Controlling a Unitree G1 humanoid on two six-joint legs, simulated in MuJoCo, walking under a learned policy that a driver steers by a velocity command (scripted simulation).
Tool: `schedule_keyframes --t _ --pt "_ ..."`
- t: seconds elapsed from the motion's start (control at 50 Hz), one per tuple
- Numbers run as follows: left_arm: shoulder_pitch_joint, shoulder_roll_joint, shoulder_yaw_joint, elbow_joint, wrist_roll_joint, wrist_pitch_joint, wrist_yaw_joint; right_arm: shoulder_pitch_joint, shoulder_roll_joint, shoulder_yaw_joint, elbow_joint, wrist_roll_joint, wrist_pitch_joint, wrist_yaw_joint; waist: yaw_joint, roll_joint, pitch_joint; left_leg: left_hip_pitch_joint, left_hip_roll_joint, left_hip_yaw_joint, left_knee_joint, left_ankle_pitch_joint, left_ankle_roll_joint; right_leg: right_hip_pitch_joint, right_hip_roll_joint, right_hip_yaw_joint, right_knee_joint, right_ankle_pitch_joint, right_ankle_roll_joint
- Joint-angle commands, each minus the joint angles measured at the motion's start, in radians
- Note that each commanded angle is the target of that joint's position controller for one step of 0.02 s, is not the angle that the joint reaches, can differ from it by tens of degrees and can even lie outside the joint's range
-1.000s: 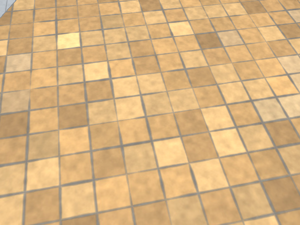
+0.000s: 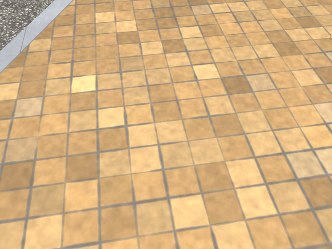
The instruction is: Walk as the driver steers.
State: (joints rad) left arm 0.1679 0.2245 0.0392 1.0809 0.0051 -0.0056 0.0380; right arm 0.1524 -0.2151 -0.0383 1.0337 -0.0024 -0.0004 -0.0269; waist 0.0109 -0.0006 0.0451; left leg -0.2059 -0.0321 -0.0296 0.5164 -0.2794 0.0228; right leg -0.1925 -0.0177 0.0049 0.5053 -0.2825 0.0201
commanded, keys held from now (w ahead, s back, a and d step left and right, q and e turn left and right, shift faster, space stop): no key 0.18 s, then w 0.82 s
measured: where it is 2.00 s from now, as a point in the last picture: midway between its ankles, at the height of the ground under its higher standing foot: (185, 184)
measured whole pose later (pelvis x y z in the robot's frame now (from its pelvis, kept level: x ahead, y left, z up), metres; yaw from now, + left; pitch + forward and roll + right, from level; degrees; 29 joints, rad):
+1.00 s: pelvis +0.30 +0.01 -0.01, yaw -1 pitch +1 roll +1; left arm 0.39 0.23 0.04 1.04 -0.03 -0.11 0.00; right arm 0.04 -0.24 -0.05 0.92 0.01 -0.10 0.04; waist 0.03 -0.02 0.05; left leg -0.41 -0.04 0.07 0.53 -0.15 0.07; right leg -0.27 -0.03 0.05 1.20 -0.42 -0.04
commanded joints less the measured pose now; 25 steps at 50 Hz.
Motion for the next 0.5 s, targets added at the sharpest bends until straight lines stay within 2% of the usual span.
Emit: schedule_keyframes --t 0.02,0.18,0.2,0.24,0.26,0.28,0.32,0.34,0.36,0.38,0.4,0.42,0.44,0.46,0.48,0.5 --pt "0.021 0.102 0.014 -0.020 0.000 -0.007 0.004 0.001 -0.105 -0.016 -0.023 0.000 -0.009 -0.003 -0.001 0.004 -0.027 -0.004 0.054 -0.049 -0.100 0.164 0.030 -0.008 -0.019 0.013 -0.075 0.139 -0.021" --pt "0.057 0.089 0.007 0.000 0.001 -0.008 0.007 0.017 -0.098 -0.010 0.007 0.001 -0.009 -0.004 -0.003 0.006 -0.015 -0.013 0.052 -0.045 -0.114 0.129 0.028 -0.016 -0.015 0.010 -0.084 0.116 -0.020" --pt "0.080 0.078 0.005 0.012 0.000 -0.007 0.007 0.036 -0.093 -0.009 0.019 0.001 -0.007 -0.005 -0.003 0.013 -0.036 -0.006 0.044 -0.040 -0.125 0.014 0.032 -0.011 -0.001 -0.006 -0.081 0.019 -0.022" --pt "0.079 0.088 0.009 0.007 -0.011 -0.008 0.011 0.054 -0.130 -0.022 0.022 0.015 -0.004 -0.008 -0.015 0.038 0.013 -0.055 0.047 -0.068 -0.144 -0.354 0.068 -0.085 0.033 -0.034 -0.024 -0.256 -0.046" --pt "0.066 0.089 0.009 -0.006 -0.013 -0.015 0.011 0.067 -0.140 -0.025 0.018 0.018 -0.009 -0.008 -0.023 0.055 0.051 -0.081 0.081 -0.119 -0.176 -0.475 0.094 -0.142 0.033 -0.031 0.006 -0.327 -0.059" --pt "0.051 0.073 0.006 -0.020 -0.015 -0.027 0.009 0.093 -0.154 -0.030 0.019 0.023 -0.019 -0.006 -0.034 0.089 0.076 -0.072 0.137 -0.203 -0.217 -0.542 0.127 -0.198 0.032 -0.035 0.056 -0.316 -0.065" --pt "0.041 0.037 0.000 -0.036 -0.022 -0.057 -0.006 0.142 -0.188 -0.045 0.027 0.028 -0.041 -0.001 -0.043 0.180 0.075 -0.029 0.278 -0.418 -0.317 -0.591 0.206 -0.255 0.030 -0.057 0.214 -0.180 -0.069" --pt "0.039 0.046 0.003 -0.040 -0.026 -0.067 -0.014 0.132 -0.187 -0.046 0.019 0.026 -0.049 0.000 -0.036 0.172 0.083 -0.058 0.312 -0.469 -0.338 -0.567 0.228 -0.250 0.008 -0.033 0.259 -0.165 -0.085" --pt "0.051 0.048 0.006 -0.040 -0.029 -0.076 -0.021 0.103 -0.178 -0.044 0.005 0.025 -0.056 0.002 -0.015 0.157 0.085 -0.080 0.317 -0.462 -0.337 -0.524 0.226 -0.231 -0.004 -0.023 0.261 -0.179 -0.101" --pt "0.080 0.041 0.006 -0.033 -0.032 -0.083 -0.025 0.063 -0.172 -0.042 -0.013 0.031 -0.059 0.005 0.013 0.149 0.082 -0.111 0.296 -0.409 -0.324 -0.479 0.206 -0.172 -0.008 -0.029 0.189 -0.188 -0.118" --pt "0.143 0.031 0.006 -0.011 -0.035 -0.089 -0.027 0.001 -0.169 -0.039 -0.033 0.040 -0.057 0.008 0.059 0.145 0.082 -0.189 0.246 -0.317 -0.289 -0.426 0.169 -0.032 0.002 -0.050 0.041 -0.144 -0.132" --pt "0.215 0.044 0.015 0.022 -0.028 -0.089 -0.026 -0.032 -0.153 -0.035 -0.049 0.042 -0.057 0.010 0.088 0.108 0.075 -0.263 0.173 -0.219 -0.206 -0.332 0.130 0.107 0.020 -0.051 -0.043 -0.063 -0.123" --pt "0.325 0.090 0.030 0.053 -0.018 -0.089 -0.025 -0.051 -0.108 -0.023 -0.064 0.036 -0.062 0.012 0.116 -0.019 0.033 -0.355 0.094 -0.101 0.016 -0.207 0.080 0.240 -0.076 0.106 -0.116 -0.089 -0.137" --pt "0.444 0.190 0.053 0.068 -0.019 -0.092 -0.030 -0.061 -0.062 -0.014 -0.095 0.033 -0.077 0.012 0.131 -0.269 -0.006 -0.531 -0.017 0.062 0.335 -0.173 0.021 0.366 -0.278 0.475 -0.290 -0.225 -0.232" --pt "0.446 0.197 0.046 0.065 -0.004 -0.105 -0.039 -0.079 -0.092 -0.021 -0.113 0.041 -0.093 0.012 0.116 -0.274 0.026 -0.649 -0.005 0.001 0.532 -0.283 0.026 0.338 -0.391 0.696 -0.349 -0.267 -0.312" --pt "0.373 0.137 0.027 0.040 -0.004 -0.117 -0.040 -0.062 -0.105 -0.024 -0.106 0.051 -0.103 0.018 0.071 -0.155 0.074 -0.713 0.056 -0.047 0.641 -0.206 0.042 0.322 -0.379 0.637 -0.333 -0.243 -0.300"
Velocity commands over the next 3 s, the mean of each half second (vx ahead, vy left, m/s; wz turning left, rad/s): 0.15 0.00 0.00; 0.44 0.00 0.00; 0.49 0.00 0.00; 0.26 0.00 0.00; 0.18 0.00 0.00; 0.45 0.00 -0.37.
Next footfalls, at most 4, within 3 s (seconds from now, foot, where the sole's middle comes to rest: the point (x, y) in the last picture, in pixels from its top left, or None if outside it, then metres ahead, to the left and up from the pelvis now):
0.90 left None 0.43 0.10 -0.77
1.42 right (209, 198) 0.73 -0.15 -0.77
1.90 left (161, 159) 0.94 0.06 -0.77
2.16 right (214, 176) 0.85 -0.19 -0.77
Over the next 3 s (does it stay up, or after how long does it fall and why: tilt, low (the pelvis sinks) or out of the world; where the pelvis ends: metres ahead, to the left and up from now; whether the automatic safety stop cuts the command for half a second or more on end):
stays up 1.13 -0.11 -0.02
